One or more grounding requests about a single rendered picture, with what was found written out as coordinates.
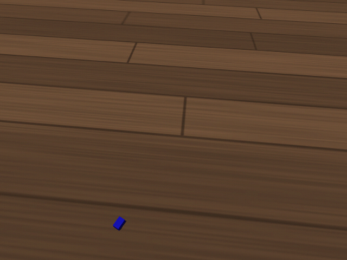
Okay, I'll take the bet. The small box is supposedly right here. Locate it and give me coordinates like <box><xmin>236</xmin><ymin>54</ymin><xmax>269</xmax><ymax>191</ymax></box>
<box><xmin>113</xmin><ymin>216</ymin><xmax>125</xmax><ymax>231</ymax></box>

